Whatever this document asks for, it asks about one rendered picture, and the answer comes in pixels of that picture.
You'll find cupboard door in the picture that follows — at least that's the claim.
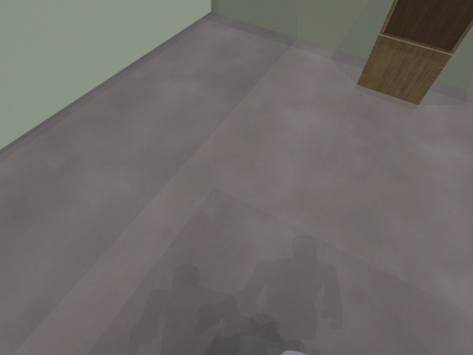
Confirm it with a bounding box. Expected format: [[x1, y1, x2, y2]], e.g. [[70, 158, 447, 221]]
[[384, 0, 473, 51]]

